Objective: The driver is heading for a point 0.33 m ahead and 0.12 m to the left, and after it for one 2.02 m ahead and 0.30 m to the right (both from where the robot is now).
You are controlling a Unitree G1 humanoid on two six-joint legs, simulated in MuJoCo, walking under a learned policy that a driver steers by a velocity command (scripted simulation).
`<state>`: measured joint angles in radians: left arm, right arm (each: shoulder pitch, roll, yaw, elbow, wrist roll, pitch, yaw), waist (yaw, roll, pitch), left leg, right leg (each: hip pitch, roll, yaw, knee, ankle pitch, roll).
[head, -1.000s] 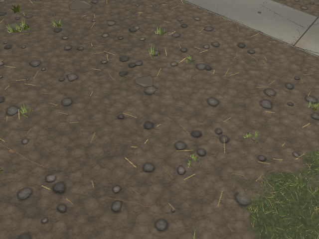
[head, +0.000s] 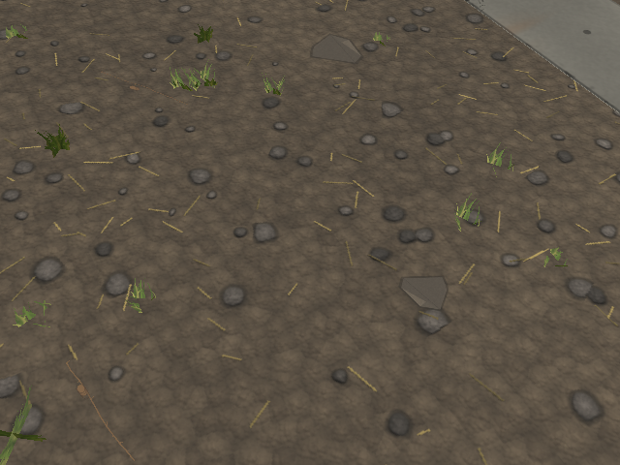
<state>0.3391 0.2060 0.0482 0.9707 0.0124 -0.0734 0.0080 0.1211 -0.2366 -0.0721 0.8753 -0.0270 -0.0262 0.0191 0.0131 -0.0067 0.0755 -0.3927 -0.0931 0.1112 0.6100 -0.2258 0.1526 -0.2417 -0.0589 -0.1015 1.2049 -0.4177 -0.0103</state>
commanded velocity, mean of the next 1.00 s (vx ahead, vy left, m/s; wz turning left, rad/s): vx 0.50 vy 0.00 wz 0.13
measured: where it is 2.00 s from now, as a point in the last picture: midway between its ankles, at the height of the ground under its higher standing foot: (314, 281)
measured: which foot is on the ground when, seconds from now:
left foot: down 0.00-0.50, up 0.52-0.94, down 0.96-1.00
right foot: up 0.00-0.46, down 0.48-0.96, up 0.98-1.00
